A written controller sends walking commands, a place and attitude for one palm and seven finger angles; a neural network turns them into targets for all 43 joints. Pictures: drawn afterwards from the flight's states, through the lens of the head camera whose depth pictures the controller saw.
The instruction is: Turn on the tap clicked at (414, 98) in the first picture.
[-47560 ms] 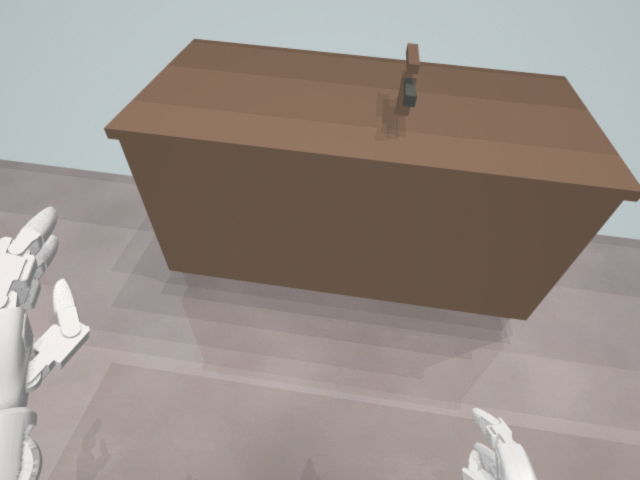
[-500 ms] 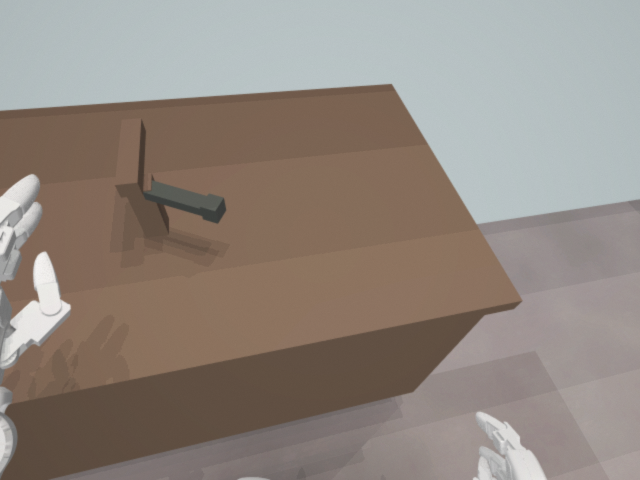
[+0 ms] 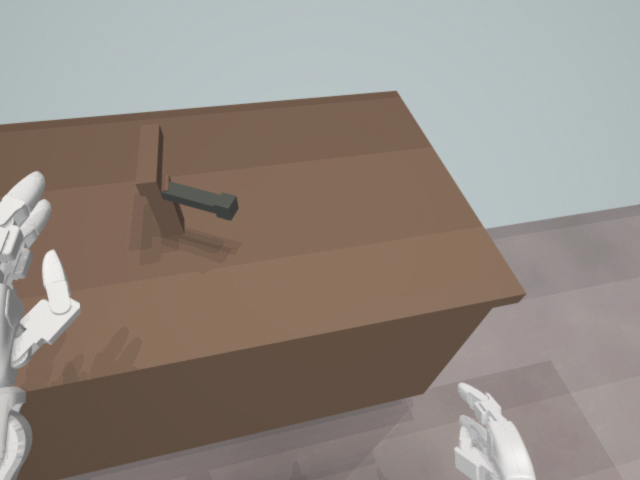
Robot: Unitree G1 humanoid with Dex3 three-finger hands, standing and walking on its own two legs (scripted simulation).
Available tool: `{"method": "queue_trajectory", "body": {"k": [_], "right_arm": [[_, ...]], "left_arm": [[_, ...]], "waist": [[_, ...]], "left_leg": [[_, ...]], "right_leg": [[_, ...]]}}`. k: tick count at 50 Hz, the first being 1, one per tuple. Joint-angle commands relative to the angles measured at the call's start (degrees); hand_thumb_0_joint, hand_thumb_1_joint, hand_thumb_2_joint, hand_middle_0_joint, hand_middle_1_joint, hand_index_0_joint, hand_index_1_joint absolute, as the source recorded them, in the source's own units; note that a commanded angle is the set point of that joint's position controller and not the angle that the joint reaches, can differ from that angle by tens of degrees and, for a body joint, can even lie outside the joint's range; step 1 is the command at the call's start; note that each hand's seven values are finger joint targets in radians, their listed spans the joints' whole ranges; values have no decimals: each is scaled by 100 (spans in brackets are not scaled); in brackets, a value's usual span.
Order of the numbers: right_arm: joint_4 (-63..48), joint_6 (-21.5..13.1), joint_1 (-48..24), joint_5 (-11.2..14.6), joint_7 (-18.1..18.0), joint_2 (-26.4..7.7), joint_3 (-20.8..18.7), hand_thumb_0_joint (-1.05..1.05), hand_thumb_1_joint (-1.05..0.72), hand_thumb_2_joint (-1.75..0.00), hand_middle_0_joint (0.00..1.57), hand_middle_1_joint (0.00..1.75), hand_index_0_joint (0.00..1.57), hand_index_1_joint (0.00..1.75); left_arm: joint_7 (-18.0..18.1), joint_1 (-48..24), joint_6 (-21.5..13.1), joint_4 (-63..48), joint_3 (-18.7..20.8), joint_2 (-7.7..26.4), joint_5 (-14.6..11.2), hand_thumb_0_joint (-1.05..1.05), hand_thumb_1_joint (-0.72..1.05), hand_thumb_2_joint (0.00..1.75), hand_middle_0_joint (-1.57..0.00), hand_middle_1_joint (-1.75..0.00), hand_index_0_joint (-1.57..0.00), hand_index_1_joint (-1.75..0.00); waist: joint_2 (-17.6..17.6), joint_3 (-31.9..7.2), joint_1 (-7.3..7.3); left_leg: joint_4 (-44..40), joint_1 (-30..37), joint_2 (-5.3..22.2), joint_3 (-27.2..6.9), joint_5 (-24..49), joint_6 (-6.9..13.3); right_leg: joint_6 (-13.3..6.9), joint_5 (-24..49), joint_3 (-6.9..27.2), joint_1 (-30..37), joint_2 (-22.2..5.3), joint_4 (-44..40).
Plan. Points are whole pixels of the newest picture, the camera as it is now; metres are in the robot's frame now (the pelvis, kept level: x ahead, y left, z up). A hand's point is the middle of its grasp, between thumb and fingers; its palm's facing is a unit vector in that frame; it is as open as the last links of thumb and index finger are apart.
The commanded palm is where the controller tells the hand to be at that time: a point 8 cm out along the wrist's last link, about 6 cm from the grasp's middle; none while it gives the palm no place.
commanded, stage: look again from close up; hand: left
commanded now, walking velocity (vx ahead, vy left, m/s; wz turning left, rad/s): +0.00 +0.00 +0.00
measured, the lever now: (226, 206) +0.47 +0.20 +0.03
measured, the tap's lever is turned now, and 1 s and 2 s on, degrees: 59 59 59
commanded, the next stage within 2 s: come to a stop and stand still in 0.22 s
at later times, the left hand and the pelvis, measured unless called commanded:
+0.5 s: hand (68, 261) +0.25 +0.26 +0.18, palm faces +0.43 -0.81 -0.41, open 7.4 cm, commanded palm +0.17 +0.26 +0.18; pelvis +0.00 -0.01 +0.00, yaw -2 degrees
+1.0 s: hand (99, 254) +0.28 +0.26 +0.16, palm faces +0.32 -0.88 -0.35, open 7.4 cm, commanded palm +0.21 +0.29 +0.18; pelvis +0.04 +0.02 +0.00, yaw -2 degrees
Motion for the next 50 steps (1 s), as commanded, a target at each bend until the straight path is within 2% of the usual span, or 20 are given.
{"method": "queue_trajectory", "body": {"k": [1,7,8,12,13,17,18,19,20,21,22,23,26,29,31,32,33,39,42,50], "right_arm": [[-918,-298,-411,87,-108,-821,-400,0,-90,-90,20,30,20,30],[-966,-240,-467,95,-194,-844,-369,0,-90,-90,20,30,20,30],[-963,-217,-430,58,-199,-810,-348,0,-90,-90,20,30,20,30],[-1004,-217,-478,85,-233,-848,-355,0,-90,-90,20,30,20,30],[-1002,-197,-428,46,-236,-810,-323,0,-90,-90,20,30,20,30],[-1004,-194,-452,71,-266,-850,-337,0,-90,-90,20,30,20,30],[-1007,-179,-420,32,-266,-827,-318,0,-90,-90,20,30,20,30],[-800,-323,174,-229,-313,-881,-388,0,-90,-90,20,30,20,30],[-513,-238,-132,-65,-357,-216,-143,0,-90,-90,20,30,20,30],[-856,-361,-37,-47,-334,-678,-420,0,-90,-90,20,30,20,30],[-857,-369,-115,52,-210,-638,-441,0,-90,-90,20,30,20,30],[-890,-348,-7,39,-148,-719,-444,0,-90,-90,20,30,20,30],[-913,-361,-226,12,-122,-694,-385,0,-90,-90,20,30,20,30],[-948,-365,-291,9,-197,-686,-354,0,-90,-90,20,30,20,30],[-967,-382,-304,4,-253,-668,-349,0,-90,-90,20,30,20,30],[-953,-379,-407,0,-276,-670,-319,0,-90,-90,20,30,20,30],[-945,-388,-350,-34,-311,-631,-324,0,-90,-90,20,30,20,30],[-860,-496,-252,-52,-225,-649,-356,0,-90,-90,20,30,20,30],[-814,-426,-282,-29,-175,-632,-353,0,-90,-90,20,30,20,30],[-965,-121,-357,-51,-247,-644,-356,0,-90,-90,20,30,20,30]], "left_arm": [[58,-369,-316,-1163,558,877,-72,0,90,90,-20,-30,-20,-30],[69,-238,-221,-1113,768,1082,-25,0,90,90,-20,-30,-20,-30],[38,-190,-246,-1111,587,842,-27,0,90,90,-20,-30,-20,-30],[53,-117,-188,-1204,749,1059,2,0,90,90,-20,-30,-20,-30],[34,-72,-208,-1164,594,850,-7,0,90,90,-20,-30,-20,-30],[59,-114,-156,-1235,727,1030,29,0,90,90,-20,-30,-20,-30],[31,-102,-176,-1260,521,787,27,0,90,90,-20,-30,-20,-30],[30,-5802,-658,-2608,3888,5501,936,0,90,90,-20,-30,-20,-30],[-191,-2664,-370,610,1530,1837,364,0,90,90,-20,-30,-20,-30],[-251,-1188,-336,844,1042,1172,217,0,90,90,-20,-30,-20,-30],[-300,-581,-369,461,250,312,46,0,90,90,-20,-30,-20,-30],[-248,-586,-430,-311,250,473,45,0,90,90,-20,-30,-20,-30],[-101,-295,-416,-726,281,748,121,0,90,90,-20,-30,-20,-30],[-16,-422,-454,-918,698,1053,133,0,90,90,-20,-30,-20,-30],[2,-630,-521,-994,917,1199,141,0,90,90,-20,-30,-20,-30],[24,-887,-551,-1243,1094,1430,170,0,90,90,-20,-30,-20,-30],[22,-900,-592,-1239,1077,1322,161,0,90,90,-20,-30,-20,-30],[-13,-567,-566,-1536,685,907,127,0,90,90,-20,-30,-20,-30],[4,-241,-441,-1318,610,766,159,0,90,90,-20,-30,-20,-30],[-8,-350,-314,-1425,655,827,122,0,90,90,-20,-30,-20,-30]], "waist": [[342,-953,-144],[252,-866,-149],[201,-900,-143],[426,-850,-162],[353,-838,-146],[442,-865,-163],[457,-858,-156],[-749,-180,3],[-746,-1260,-174],[59,-1057,117],[845,-1161,35],[873,-1180,-33],[-90,-660,30],[-211,-633,-21],[4,-640,-45],[503,-696,-56],[598,-849,-59],[599,-1400,-94],[510,-1359,-109],[515,-1258,-154]], "left_leg": [[-697,287,690,-860,-535,-301],[-728,278,676,-846,-638,-247],[-733,232,684,-799,-646,-217],[-685,322,671,-783,-618,-209],[-722,236,676,-753,-656,-188],[-685,388,686,-768,-487,-198],[-712,353,699,-737,-513,-182],[137,-470,751,-156,-547,-80],[280,383,259,-198,-223,-92],[251,632,303,-100,-316,-221],[-42,737,403,-31,-382,-196],[-290,520,421,-173,-484,-193],[-531,148,471,-318,-1120,-151],[-823,-70,587,-527,-1259,-126],[-949,-150,684,-655,-1222,-84],[-1058,-112,749,-697,-1141,-87],[-1098,-244,837,-816,-1055,-44],[-405,802,801,-588,1684,-295],[-300,927,820,-508,2323,-423],[-452,661,840,-503,1735,-443]], "right_leg": [[-151,-120,719,262,-375,-532],[-148,-285,762,274,-388,-712],[-135,-257,691,349,-373,-721],[-158,-319,798,276,-398,-813],[-142,-303,717,343,-377,-817],[-165,-239,798,311,-384,-831],[-152,-211,726,340,-358,-820],[225,-71,1198,-286,-454,-1201],[-237,-596,1145,-198,-724,-963],[-207,-586,1818,-246,-640,-1232],[-251,-319,1507,46,-621,-948],[-231,-492,1275,362,-516,-783],[-127,-1273,1159,92,-320,-979],[-103,-1075,862,255,-143,-744],[-89,-721,806,400,-77,-531],[-82,-478,725,482,-42,-320],[-73,-219,595,772,-68,-124],[-116,978,538,730,-114,-77],[-107,1195,469,670,-79,-98],[-109,1061,510,783,-90,-241]]}}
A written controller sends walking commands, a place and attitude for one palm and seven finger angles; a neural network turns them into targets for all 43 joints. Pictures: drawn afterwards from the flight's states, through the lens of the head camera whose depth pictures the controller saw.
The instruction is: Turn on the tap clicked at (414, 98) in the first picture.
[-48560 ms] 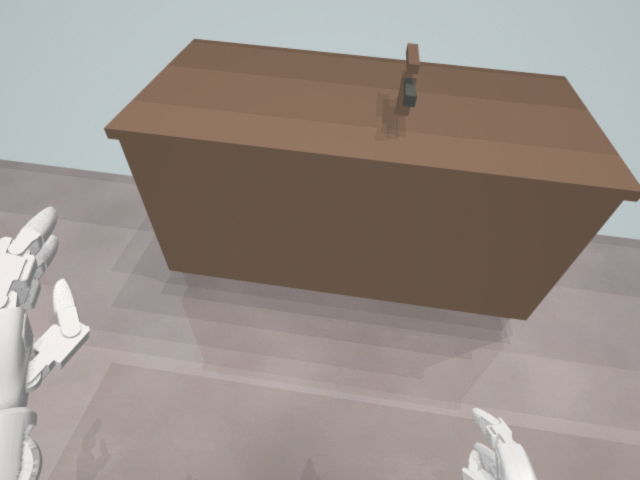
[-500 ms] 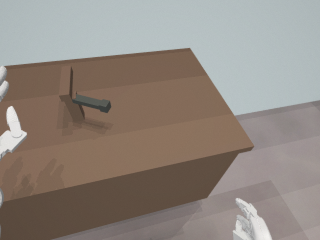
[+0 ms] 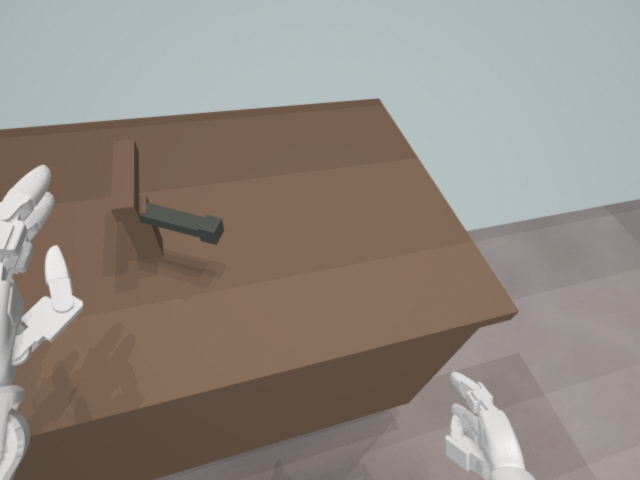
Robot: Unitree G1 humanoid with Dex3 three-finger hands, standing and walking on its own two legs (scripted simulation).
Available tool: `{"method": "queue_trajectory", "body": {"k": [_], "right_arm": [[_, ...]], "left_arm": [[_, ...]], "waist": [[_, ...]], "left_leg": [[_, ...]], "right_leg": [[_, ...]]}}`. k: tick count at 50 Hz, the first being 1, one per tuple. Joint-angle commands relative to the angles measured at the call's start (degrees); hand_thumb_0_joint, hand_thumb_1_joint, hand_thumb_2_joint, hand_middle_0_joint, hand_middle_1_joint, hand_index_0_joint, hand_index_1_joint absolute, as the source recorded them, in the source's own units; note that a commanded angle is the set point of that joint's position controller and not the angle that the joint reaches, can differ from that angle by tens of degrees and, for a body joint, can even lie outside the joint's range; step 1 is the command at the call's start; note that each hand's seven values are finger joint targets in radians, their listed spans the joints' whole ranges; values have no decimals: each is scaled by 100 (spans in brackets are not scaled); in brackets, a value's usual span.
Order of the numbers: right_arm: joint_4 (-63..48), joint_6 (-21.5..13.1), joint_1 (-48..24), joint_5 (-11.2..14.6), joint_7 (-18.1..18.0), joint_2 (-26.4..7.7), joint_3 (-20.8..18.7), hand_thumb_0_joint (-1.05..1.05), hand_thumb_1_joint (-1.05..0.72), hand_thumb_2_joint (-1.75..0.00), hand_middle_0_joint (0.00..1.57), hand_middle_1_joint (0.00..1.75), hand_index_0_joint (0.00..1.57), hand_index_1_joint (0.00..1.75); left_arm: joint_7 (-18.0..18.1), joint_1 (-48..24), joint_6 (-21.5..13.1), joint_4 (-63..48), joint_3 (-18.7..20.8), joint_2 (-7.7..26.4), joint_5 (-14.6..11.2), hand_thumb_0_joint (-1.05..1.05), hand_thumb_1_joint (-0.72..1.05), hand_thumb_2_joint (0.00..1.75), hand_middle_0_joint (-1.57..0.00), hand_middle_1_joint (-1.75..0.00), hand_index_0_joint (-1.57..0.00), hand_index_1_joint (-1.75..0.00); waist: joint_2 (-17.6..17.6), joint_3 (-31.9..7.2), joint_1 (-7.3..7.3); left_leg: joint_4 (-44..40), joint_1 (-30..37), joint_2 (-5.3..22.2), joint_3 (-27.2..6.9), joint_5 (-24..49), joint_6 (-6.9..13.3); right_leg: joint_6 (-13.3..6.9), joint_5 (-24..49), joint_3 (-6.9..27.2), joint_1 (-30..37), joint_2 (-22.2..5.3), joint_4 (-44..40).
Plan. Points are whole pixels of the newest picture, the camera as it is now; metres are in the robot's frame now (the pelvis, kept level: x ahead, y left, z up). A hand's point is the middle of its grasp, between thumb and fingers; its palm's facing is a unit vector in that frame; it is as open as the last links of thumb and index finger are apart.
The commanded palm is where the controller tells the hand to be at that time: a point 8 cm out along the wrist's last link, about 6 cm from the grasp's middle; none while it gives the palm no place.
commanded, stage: come to a stop and stand still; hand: left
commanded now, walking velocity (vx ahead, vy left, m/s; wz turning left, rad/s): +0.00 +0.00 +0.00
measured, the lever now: (211, 229) +0.42 +0.20 +0.03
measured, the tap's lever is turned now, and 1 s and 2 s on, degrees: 59 59 59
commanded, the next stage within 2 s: look again from close up in 0.24 s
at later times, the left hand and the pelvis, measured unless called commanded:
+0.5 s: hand (76, 328) +0.20 +0.24 +0.16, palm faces +0.37 -0.86 -0.37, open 7.4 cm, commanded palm +0.14 +0.27 +0.17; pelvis -0.02 -0.01 +0.00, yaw +0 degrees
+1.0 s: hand (83, 345) +0.19 +0.23 +0.16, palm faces +0.33 -0.86 -0.38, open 7.4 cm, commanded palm +0.13 +0.26 +0.17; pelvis -0.03 -0.03 -0.01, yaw +1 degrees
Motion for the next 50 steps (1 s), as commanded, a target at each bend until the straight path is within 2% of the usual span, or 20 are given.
{"method": "queue_trajectory", "body": {"k": [1,2,8,12,13,21,30,32,33,36,37,38,39,40,41,42,44,46,47,50], "right_arm": [[-895,-164,-226,64,-108,-822,-382,0,-90,-90,20,30,20,30],[-898,-153,-342,75,-133,-803,-357,0,-90,-90,20,30,20,30],[-899,-103,-285,31,-157,-860,-354,0,-90,-90,20,30,20,30],[-922,-106,-339,77,-179,-835,-369,0,-90,-90,20,30,20,30],[-889,-71,-270,42,-173,-873,-355,0,-90,-90,20,30,20,30],[-914,-87,-291,83,-198,-868,-385,0,-90,-90,20,30,20,30],[-857,-113,-286,79,-207,-889,-404,0,-90,-90,20,30,20,30],[-842,-117,-353,98,-211,-885,-397,0,-90,-90,20,30,20,30],[-813,-102,-294,71,-204,-896,-379,0,-90,-90,20,30,20,30],[-850,-115,-276,95,-207,-898,-418,0,-90,-90,20,30,20,30],[-1613,75,763,606,-625,-1287,717,0,-90,-90,20,30,20,30],[-553,-133,-258,-127,-468,-979,-564,0,-90,-90,20,30,20,30],[-699,-280,-138,15,-147,-1110,-450,0,-90,-90,20,30,20,30],[-606,-379,-158,-31,-127,-1386,-537,0,-90,-90,20,30,20,30],[-547,-388,-283,56,-158,-1297,-477,0,-90,-90,20,30,20,30],[-508,-381,-507,212,-70,-1130,-331,0,-90,-90,20,30,20,30],[-531,-357,-589,204,-13,-1286,-345,0,-90,-90,20,30,20,30],[-617,-313,-737,182,-39,-1247,-310,0,-90,-90,20,30,20,30],[-616,-325,-862,196,-54,-1171,-266,0,-90,-90,20,30,20,30],[-553,-381,-893,25,-151,-1075,-306,0,-90,-90,20,30,20,30]], "left_arm": [[133,-368,-311,-1267,621,881,-83,0,90,90,-20,-30,-20,-30],[164,-496,-307,-1488,698,991,-52,0,90,90,-20,-30,-20,-30],[165,-384,-267,-1299,498,767,-76,0,90,90,-20,-30,-20,-30],[208,-323,-231,-1261,604,880,-46,0,90,90,-20,-30,-20,-30],[177,-319,-231,-1105,437,704,-72,0,90,90,-20,-30,-20,-30],[195,-343,-237,-1043,513,830,-36,0,90,90,-20,-30,-20,-30],[190,-181,-230,-986,556,835,-57,0,90,90,-20,-30,-20,-30],[209,-215,-219,-1037,602,894,-33,0,90,90,-20,-30,-20,-30],[180,-222,-230,-944,443,732,-49,0,90,90,-20,-30,-20,-30],[195,-240,-213,-999,490,793,-43,0,90,90,-20,-30,-20,-30],[282,-5714,-1015,-3386,1887,5248,159,0,90,90,-20,-30,-20,-30],[-11,-3513,224,111,1786,2469,630,0,90,90,-20,-30,-20,-30],[-124,-2069,607,365,651,1299,-144,0,90,90,-20,-30,-20,-30],[-345,-1843,800,-268,1008,1201,-435,0,90,90,-20,-30,-20,-30],[-541,-1322,1149,-110,861,1099,-673,0,90,90,-20,-30,-20,-30],[-681,-669,1465,273,401,353,-847,0,90,90,-20,-30,-20,-30],[-812,-435,1731,-255,413,739,-652,0,90,90,-20,-30,-20,-30],[-747,-530,1695,-434,528,948,-459,0,90,90,-20,-30,-20,-30],[-624,-809,1516,-741,728,1131,-462,0,90,90,-20,-30,-20,-30],[-273,-1036,737,-856,1112,1259,-498,0,90,90,-20,-30,-20,-30]], "waist": [[778,-1134,-33],[991,-1134,-34],[840,-1074,-39],[747,-1098,-30],[721,-1015,-43],[616,-809,-35],[453,-825,-38],[650,-785,-45],[615,-769,-47],[481,-779,-45],[2290,-648,-448],[1683,-1633,313],[1148,-1587,154],[811,-2116,337],[803,-1961,421],[768,-1444,362],[525,-1046,386],[279,-661,260],[397,-669,242],[172,-928,185]], "left_leg": [[-571,363,792,-795,2020,-567],[-572,458,754,-751,2124,-601],[-724,228,719,-780,1413,-527],[-713,324,708,-783,1327,-539],[-796,197,693,-800,1229,-524],[-995,-89,705,-855,31,-385],[-862,-33,605,-778,64,-322],[-881,5,593,-781,116,-350],[-930,-46,589,-786,27,-336],[-874,-1,601,-794,39,-312],[-733,-1555,513,-957,-1023,-119],[-520,460,368,-620,794,-640],[-528,1105,441,-918,2373,-955],[-299,1684,507,-807,2767,-831],[-247,1649,422,-679,2691,-737],[-317,1460,441,-701,2543,-797],[-361,902,371,-669,1865,-645],[-373,428,281,-629,817,-496],[-327,366,230,-608,519,-461],[-44,113,153,-620,-98,-385]], "right_leg": [[-265,1173,275,476,-121,-17],[-269,1208,248,422,-89,3],[-262,1074,274,515,-89,-143],[-267,1106,317,512,-120,-206],[-255,1018,271,507,-92,-231],[-249,489,387,499,-128,-370],[-262,514,475,433,-152,-530],[-276,498,462,373,-159,-529],[-260,383,420,362,-123,-546],[-275,422,499,377,-155,-570],[97,-277,455,990,303,476],[-535,192,69,298,256,550],[-515,443,-315,-350,375,472],[-403,651,-182,-442,339,397],[-392,776,-212,-338,290,362],[-365,715,-309,-465,346,395],[-346,845,-397,-455,283,417],[-337,472,-373,-613,319,451],[-346,319,-318,-655,353,471],[-284,-264,-242,-938,352,610]]}}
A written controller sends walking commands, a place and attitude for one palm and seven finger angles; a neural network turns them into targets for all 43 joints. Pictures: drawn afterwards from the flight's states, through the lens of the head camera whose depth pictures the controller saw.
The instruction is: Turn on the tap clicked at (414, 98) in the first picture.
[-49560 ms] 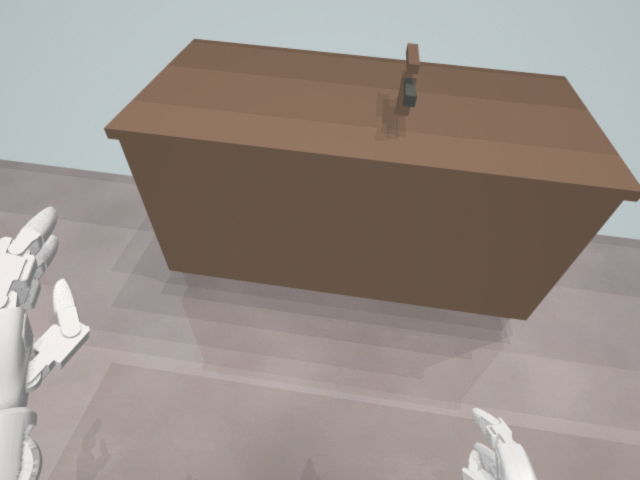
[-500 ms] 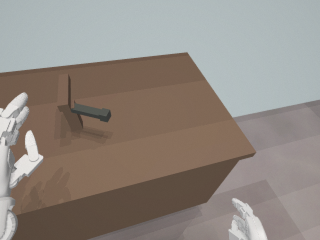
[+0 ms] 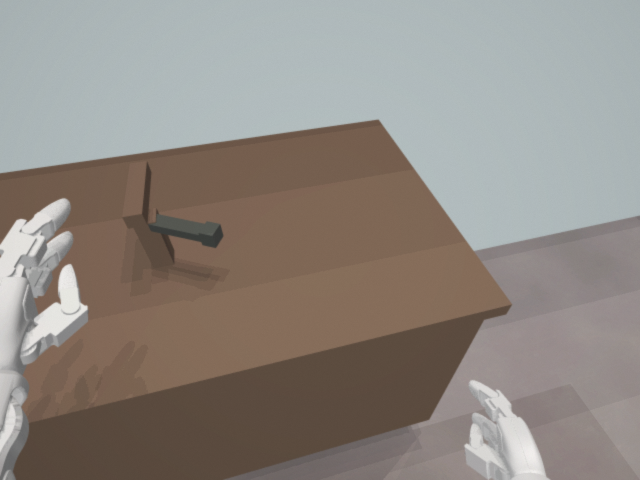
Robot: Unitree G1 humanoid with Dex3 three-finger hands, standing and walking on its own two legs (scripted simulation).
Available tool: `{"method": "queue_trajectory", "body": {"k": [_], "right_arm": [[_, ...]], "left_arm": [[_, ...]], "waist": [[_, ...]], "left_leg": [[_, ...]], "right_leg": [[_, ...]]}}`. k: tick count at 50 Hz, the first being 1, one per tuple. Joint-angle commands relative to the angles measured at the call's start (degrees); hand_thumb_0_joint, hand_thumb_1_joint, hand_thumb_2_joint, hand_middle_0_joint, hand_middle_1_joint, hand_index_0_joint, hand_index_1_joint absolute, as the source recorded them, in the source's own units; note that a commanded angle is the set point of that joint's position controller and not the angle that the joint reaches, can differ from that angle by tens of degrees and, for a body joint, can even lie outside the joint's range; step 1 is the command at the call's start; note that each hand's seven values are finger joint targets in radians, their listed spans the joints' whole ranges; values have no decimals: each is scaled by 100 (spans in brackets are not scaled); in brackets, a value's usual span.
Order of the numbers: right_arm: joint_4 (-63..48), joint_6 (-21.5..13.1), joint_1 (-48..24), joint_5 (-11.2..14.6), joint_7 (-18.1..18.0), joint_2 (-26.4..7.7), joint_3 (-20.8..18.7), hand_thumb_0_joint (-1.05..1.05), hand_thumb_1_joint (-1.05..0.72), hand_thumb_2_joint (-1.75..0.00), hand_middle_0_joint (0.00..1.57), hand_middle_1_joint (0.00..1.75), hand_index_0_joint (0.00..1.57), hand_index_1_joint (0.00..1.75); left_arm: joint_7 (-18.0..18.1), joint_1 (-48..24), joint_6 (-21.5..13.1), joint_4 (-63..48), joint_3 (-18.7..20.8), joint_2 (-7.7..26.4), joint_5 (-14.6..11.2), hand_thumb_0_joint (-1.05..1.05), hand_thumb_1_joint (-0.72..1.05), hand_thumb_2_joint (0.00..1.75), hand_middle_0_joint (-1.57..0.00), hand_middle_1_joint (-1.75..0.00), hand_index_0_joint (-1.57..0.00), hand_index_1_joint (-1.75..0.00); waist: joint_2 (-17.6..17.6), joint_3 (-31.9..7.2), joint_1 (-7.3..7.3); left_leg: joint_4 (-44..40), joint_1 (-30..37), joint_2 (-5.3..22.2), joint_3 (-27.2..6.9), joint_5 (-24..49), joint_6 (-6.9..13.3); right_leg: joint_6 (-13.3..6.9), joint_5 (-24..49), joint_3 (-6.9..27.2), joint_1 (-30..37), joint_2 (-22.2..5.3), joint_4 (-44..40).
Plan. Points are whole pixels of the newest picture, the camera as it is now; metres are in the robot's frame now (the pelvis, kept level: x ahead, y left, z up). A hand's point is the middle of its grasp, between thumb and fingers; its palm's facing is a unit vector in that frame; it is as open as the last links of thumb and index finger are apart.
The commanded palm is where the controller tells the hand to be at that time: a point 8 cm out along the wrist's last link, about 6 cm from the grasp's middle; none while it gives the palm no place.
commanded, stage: turn the palm inward beside the body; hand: left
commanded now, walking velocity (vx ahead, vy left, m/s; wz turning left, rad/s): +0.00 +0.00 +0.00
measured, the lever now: (211, 234) +0.46 +0.23 +0.04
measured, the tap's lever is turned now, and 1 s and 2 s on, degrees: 59 59 59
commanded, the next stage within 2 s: reach beside the lever's end, fingers flat in 1.94 s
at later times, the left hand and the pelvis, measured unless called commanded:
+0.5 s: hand (115, 329) +0.21 +0.22 +0.15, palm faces +0.43 -0.84 -0.32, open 7.4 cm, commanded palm +0.16 +0.27 +0.16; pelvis +0.01 -0.05 -0.01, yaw +2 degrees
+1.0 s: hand (114, 365) +0.19 +0.22 +0.13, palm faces +0.47 -0.86 -0.21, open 7.4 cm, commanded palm +0.13 +0.26 +0.14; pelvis +0.01 -0.03 -0.01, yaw +3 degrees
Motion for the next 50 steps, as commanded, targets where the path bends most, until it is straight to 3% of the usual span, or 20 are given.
{"method": "queue_trajectory", "body": {"k": [1,2,3,6,7,11,15,17,18,20,22,24,25,29,32,36,39,46,47,50], "right_arm": [[-804,-356,-881,-71,-141,-610,-335,0,-90,-90,20,30,20,30],[-728,-388,-898,-56,-160,-567,-308,0,-90,-90,20,30,20,30],[-707,-428,-890,-85,-165,-535,-317,0,-90,-90,20,30,20,30],[-592,-484,-879,-36,-258,-576,-264,0,-90,-90,20,30,20,30],[-581,-489,-893,3,-294,-578,-219,0,-90,-90,20,30,20,30],[-646,-519,-956,52,-463,-603,-230,0,-90,-90,20,30,20,30],[-635,-556,-980,84,-487,-543,-266,0,-90,-90,20,30,20,30],[-623,-581,-933,96,-464,-517,-293,0,-90,-90,20,30,20,30],[-652,-581,-909,98,-432,-476,-285,0,-90,-90,20,30,20,30],[-653,-601,-710,88,-420,-520,-318,0,-90,-90,20,30,20,30],[-607,-622,-583,120,-393,-538,-343,0,-90,-90,20,30,20,30],[-644,-661,-409,120,-391,-552,-372,0,-90,-90,20,30,20,30],[-645,-683,-382,128,-398,-573,-386,0,-90,-90,20,30,20,30],[-649,-840,-293,139,-425,-591,-406,0,-90,-90,20,30,20,30],[-621,-950,-315,145,-460,-603,-389,0,-90,-90,20,30,20,30],[-644,-1009,-331,133,-482,-607,-361,0,-90,-90,20,30,20,30],[-685,-1020,-389,132,-479,-569,-315,0,-90,-90,20,30,20,30],[-744,-960,-540,145,-513,-544,-220,0,-90,-90,20,30,20,30],[-765,-974,-611,148,-514,-527,-205,0,-90,-90,20,30,20,30],[-777,-986,-589,107,-492,-515,-177,0,-90,-90,20,30,20,30]], "left_arm": [[519,-852,-1237,-1342,1022,1207,-18,0,90,90,-20,-30,-20,-30],[660,-1272,-1433,-1520,1170,1489,12,0,90,90,-20,-30,-20,-30],[731,-1371,-1538,-1331,1005,1331,73,0,90,90,-20,-30,-20,-30],[700,-1536,-1489,-729,618,1127,94,0,90,90,-20,-30,-20,-30],[636,-1764,-1385,-627,515,1172,117,0,90,90,-20,-30,-20,-30],[326,-1834,-882,-386,222,1141,-22,0,90,90,-20,-30,-20,-30],[313,-1437,-722,-390,535,1236,-189,0,90,90,-20,-30,-20,-30],[392,-1018,-793,-512,972,1462,-273,0,90,90,-20,-30,-20,-30],[411,-834,-831,-613,833,1215,-309,0,90,90,-20,-30,-20,-30],[455,-354,-893,-627,999,1157,-417,0,90,90,-20,-30,-20,-30],[443,-95,-924,-653,1146,1200,-451,0,90,90,-20,-30,-20,-30],[407,98,-966,-737,1001,922,-517,0,90,90,-20,-30,-20,-30],[364,147,-989,-802,907,845,-553,0,90,90,-20,-30,-20,-30],[327,112,-1175,-1098,571,633,-530,0,90,90,-20,-30,-20,-30],[407,123,-1281,-1182,599,740,-509,0,90,90,-20,-30,-20,-30],[561,151,-1283,-1204,382,540,-483,0,90,90,-20,-30,-20,-30],[695,327,-1145,-1250,327,451,-458,0,90,90,-20,-30,-20,-30],[794,224,-787,-1288,1,183,-468,0,90,90,-20,-30,-20,-30],[808,184,-761,-1403,26,250,-417,0,90,90,-20,-30,-20,-30],[889,334,-767,-1474,-142,86,-374,0,90,90,-20,-30,-20,-30]], "waist": [[-73,-693,111],[266,-665,83],[495,-758,76],[614,-507,-23],[526,-460,-88],[197,-539,23],[-109,-496,187],[-108,-585,301],[-163,-675,306],[-365,-830,305],[-171,-1026,304],[-324,-1153,252],[-167,-1221,238],[-36,-1196,172],[12,-1017,179],[39,-911,191],[67,-970,243],[-32,-591,201],[227,-612,208],[56,-644,213]], "left_leg": [[-241,145,103,-498,-533,-147],[-221,117,84,-498,-856,-132],[-164,81,58,-497,-1042,-123],[43,-210,0,-476,-1569,-72],[92,-235,-14,-476,-1575,-50],[415,-383,-7,-399,-1101,-46],[634,-577,145,-450,-683,-127],[719,-640,204,-487,-417,-173],[696,-660,205,-483,-249,-162],[739,-626,204,-442,171,-137],[764,-553,169,-385,558,-111],[735,-434,139,-323,886,-67],[756,-414,118,-301,955,-58],[730,-156,82,-280,1096,20],[708,-218,77,-326,877,32],[594,-285,63,-376,491,19],[527,-263,69,-409,419,8],[371,-339,97,-504,-164,3],[358,-256,95,-494,-155,9],[312,-232,101,-552,-186,-3]], "right_leg": [[9,-259,-205,-711,242,-201],[19,-437,-116,-820,223,-205],[-1,-591,-73,-823,169,-205],[3,-1070,82,-1011,48,-288],[10,-1160,126,-1041,29,-343],[12,-1796,619,-801,-212,-754],[41,-1930,1041,-531,-422,-980],[85,-1401,1180,-302,-520,-922],[99,-974,1083,-206,-528,-810],[162,187,973,-48,-495,-570],[216,1294,850,115,-457,-316],[228,2042,574,126,-349,-102],[232,2205,552,126,-346,-55],[128,1909,235,-179,-178,15],[95,1425,241,-334,-158,-47],[57,745,143,-476,-125,-118],[30,629,94,-445,-98,-113],[22,-201,55,-644,-47,-335],[6,-182,60,-656,-45,-332],[-10,-171,-16,-637,-16,-276]]}}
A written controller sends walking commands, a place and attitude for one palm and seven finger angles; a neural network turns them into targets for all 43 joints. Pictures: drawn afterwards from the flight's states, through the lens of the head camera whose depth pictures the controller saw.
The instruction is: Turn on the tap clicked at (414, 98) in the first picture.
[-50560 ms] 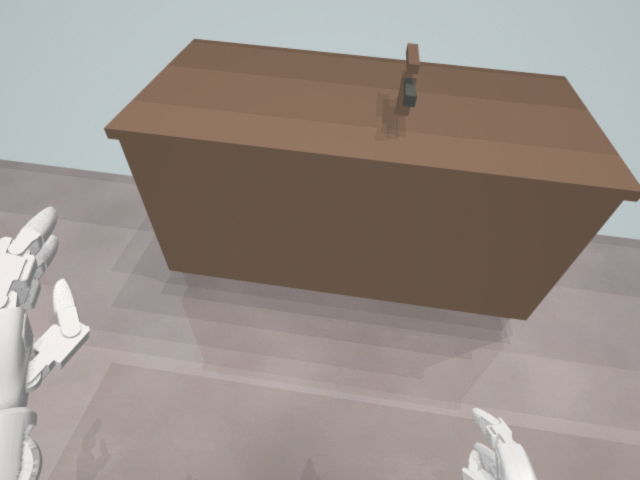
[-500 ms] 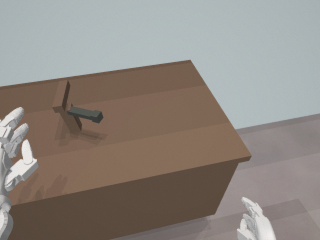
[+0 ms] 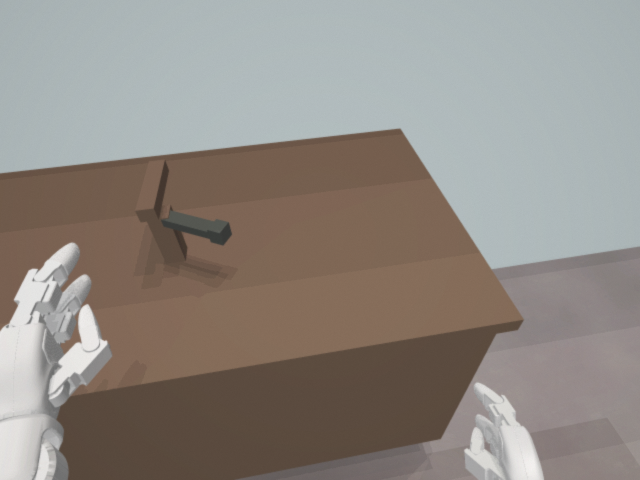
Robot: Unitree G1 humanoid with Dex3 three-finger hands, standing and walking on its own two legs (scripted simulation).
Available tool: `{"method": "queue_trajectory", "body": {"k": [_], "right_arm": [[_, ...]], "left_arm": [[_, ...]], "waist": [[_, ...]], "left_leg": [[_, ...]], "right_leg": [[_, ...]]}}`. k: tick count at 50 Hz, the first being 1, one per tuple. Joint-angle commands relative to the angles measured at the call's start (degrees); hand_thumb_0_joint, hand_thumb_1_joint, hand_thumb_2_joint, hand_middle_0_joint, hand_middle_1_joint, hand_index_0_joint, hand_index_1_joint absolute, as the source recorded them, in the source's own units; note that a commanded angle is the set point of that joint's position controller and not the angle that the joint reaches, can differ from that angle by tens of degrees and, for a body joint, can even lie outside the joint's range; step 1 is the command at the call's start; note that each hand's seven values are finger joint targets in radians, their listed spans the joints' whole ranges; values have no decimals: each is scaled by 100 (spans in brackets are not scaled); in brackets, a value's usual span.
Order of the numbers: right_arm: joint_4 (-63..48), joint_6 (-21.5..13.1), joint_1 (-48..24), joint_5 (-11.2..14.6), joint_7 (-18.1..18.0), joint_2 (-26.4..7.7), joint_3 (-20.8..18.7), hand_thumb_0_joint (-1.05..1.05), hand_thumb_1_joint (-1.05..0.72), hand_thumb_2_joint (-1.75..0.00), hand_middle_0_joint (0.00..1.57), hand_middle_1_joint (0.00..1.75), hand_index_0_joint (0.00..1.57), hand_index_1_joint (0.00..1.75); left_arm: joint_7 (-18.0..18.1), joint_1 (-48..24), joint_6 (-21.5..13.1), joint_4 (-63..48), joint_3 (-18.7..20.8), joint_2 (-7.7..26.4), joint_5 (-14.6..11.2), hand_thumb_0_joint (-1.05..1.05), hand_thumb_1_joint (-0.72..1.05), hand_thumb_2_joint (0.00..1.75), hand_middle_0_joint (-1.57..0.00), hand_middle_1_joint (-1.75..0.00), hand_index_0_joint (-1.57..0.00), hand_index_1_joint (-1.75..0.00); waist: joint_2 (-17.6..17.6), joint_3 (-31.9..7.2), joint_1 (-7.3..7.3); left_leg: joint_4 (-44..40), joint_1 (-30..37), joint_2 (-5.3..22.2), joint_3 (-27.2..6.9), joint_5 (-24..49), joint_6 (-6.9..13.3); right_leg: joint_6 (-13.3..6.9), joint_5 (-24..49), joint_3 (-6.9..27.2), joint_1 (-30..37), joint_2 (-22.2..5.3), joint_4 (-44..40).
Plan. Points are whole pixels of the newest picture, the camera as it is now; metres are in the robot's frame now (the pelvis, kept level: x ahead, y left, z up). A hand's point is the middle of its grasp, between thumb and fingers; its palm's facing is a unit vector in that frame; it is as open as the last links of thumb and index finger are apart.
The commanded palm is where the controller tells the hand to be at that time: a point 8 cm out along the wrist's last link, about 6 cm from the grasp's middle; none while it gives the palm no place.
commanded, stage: turn the palm inward beside the body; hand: left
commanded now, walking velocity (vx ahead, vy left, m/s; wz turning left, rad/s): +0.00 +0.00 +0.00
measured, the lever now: (219, 232) +0.46 +0.23 +0.05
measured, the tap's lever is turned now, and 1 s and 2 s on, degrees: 59 59 59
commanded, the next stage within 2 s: reach beside the lever's end, fingers flat in 0.94 s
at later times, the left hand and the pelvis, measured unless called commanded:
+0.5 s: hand (103, 366) +0.18 +0.24 +0.13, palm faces +0.44 -0.89 -0.14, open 7.4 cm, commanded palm +0.13 +0.28 +0.15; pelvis +0.00 +0.01 +0.00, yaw +1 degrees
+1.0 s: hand (117, 362) +0.18 +0.23 +0.14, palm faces +0.45 -0.88 -0.13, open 7.4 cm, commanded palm +0.13 +0.27 +0.15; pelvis +0.00 +0.00 +0.00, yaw +1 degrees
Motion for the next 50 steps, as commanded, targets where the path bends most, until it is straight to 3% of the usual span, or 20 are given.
{"method": "queue_trajectory", "body": {"k": [1,2,5,7,10,12,14,17,22,23,26,27,30,32,33,36,37,41,47,50], "right_arm": [[-949,-340,-778,8,-33,-639,-262,0,-90,-90,20,30,20,30],[-940,-334,-793,20,-27,-632,-255,0,-90,-90,20,30,20,30],[-940,-323,-841,17,-31,-624,-236,0,-90,-90,20,30,20,30],[-949,-333,-875,19,-38,-612,-230,0,-90,-90,20,30,20,30],[-957,-337,-889,3,-32,-604,-211,0,-90,-90,20,30,20,30],[-956,-361,-872,9,-30,-612,-220,0,-90,-90,20,30,20,30],[-968,-378,-863,0,-20,-610,-220,0,-90,-90,20,30,20,30],[-955,-391,-819,3,-10,-621,-226,0,-90,-90,20,30,20,30],[-951,-396,-760,-7,-7,-638,-241,0,-90,-90,20,30,20,30],[-953,-388,-804,8,-5,-612,-223,0,-90,-90,20,30,20,30],[-940,-384,-772,0,-26,-644,-246,0,-90,-90,20,30,20,30],[-941,-393,-772,29,-28,-636,-244,0,-90,-90,20,30,20,30],[-947,-377,-742,8,-22,-643,-239,0,-90,-90,20,30,20,30],[-948,-344,-753,21,-24,-640,-237,0,-90,-90,20,30,20,30],[-960,-339,-769,31,-24,-615,-225,0,-90,-90,20,30,20,30],[-942,-325,-785,28,-39,-625,-238,0,-90,-90,20,30,20,30],[-946,-325,-789,32,-39,-621,-236,0,-90,-90,20,30,20,30],[-960,-335,-765,6,-22,-623,-241,0,-90,-90,20,30,20,30],[-947,-336,-745,24,-23,-623,-253,0,-90,-90,20,30,20,30],[-957,-333,-761,18,-24,-618,-241,0,-90,-90,20,30,20,30]], "left_arm": [[162,-421,-416,-1423,419,780,41,0,90,90,-20,-30,-20,-30],[168,-389,-387,-1425,469,856,64,0,90,90,-20,-30,-20,-30],[213,-357,-353,-1400,342,704,26,0,90,90,-20,-30,-20,-30],[240,-350,-318,-1544,431,801,33,0,90,90,-20,-30,-20,-30],[271,-229,-295,-1519,230,598,17,0,90,90,-20,-30,-20,-30],[295,-192,-308,-1693,289,671,38,0,90,90,-20,-30,-20,-30],[310,-58,-311,-1639,192,535,-5,0,90,90,-20,-30,-20,-30],[340,51,-295,-1709,238,590,-1,0,90,90,-20,-30,-20,-30],[384,57,-259,-1768,328,605,-78,0,90,90,-20,-30,-20,-30],[369,7,-232,-1743,145,422,-91,0,90,90,-20,-30,-20,-30],[376,9,-157,-1715,184,426,-154,0,90,90,-20,-30,-20,-30],[361,36,-115,-1758,251,506,-144,0,90,90,-20,-30,-20,-30],[355,51,-76,-1733,178,431,-146,0,90,90,-20,-30,-20,-30],[351,67,-20,-1677,292,549,-139,0,90,90,-20,-30,-20,-30],[331,2,-24,-1708,132,383,-140,0,90,90,-20,-30,-20,-30],[342,-15,-24,-1609,160,401,-168,0,90,90,-20,-30,-20,-30],[348,-40,-12,-1699,272,537,-139,0,90,90,-20,-30,-20,-30],[385,-4,-101,-1709,184,440,-136,0,90,90,-20,-30,-20,-30],[371,19,-124,-1666,275,548,-131,0,90,90,-20,-30,-20,-30],[357,21,-134,-1595,174,413,-174,0,90,90,-20,-30,-20,-30]], "waist": [[-190,-324,-26],[-24,-291,-11],[-191,-161,-29],[61,-185,8],[-72,-92,-27],[93,-212,-12],[-137,-204,-26],[58,-208,-10],[-1,-340,4],[25,-279,-34],[-171,-352,-32],[57,-374,5],[-208,-372,-12],[-95,-264,18],[-150,-290,-16],[-260,-199,-25],[12,-226,2],[-226,-306,-26],[-79,-273,-1],[-255,-258,-15]], "left_leg": [[-604,378,-59,-132,307,247],[-626,379,-60,-136,234,246],[-684,268,-65,-188,-155,240],[-698,277,-74,-191,-240,244],[-713,243,-65,-226,-316,238],[-697,308,-63,-238,-189,233],[-689,279,-60,-262,-142,232],[-676,288,-56,-260,-58,223],[-635,311,-56,-274,288,198],[-647,331,-47,-275,245,188],[-633,346,-53,-272,300,199],[-648,379,-61,-256,393,188],[-656,393,-60,-255,516,184],[-660,362,-69,-245,482,200],[-660,391,-72,-231,477,195],[-611,345,-79,-193,369,220],[-630,388,-86,-186,351,224],[-570,411,-95,-172,523,227],[-548,407,-114,-141,534,241],[-529,357,-127,-132,513,249]], "right_leg": [[248,341,380,-270,-174,-925],[245,275,389,-286,-167,-947],[259,-64,380,-355,-170,-993],[241,-116,410,-323,-185,-1026],[243,-148,374,-360,-178,-1005],[223,-19,360,-299,-168,-960],[229,28,328,-307,-157,-930],[217,120,318,-289,-160,-913],[208,438,294,-191,-156,-847],[212,396,279,-246,-162,-842],[221,445,286,-181,-154,-876],[201,527,298,-110,-160,-873],[212,668,276,-101,-154,-858],[213,617,317,-113,-159,-933],[221,604,308,-108,-167,-912],[241,458,368,-145,-171,-1025],[228,442,389,-122,-178,-1058],[235,631,385,-75,-183,-1014],[237,666,463,-25,-203,-1087],[259,661,476,-38,-215,-1096]]}}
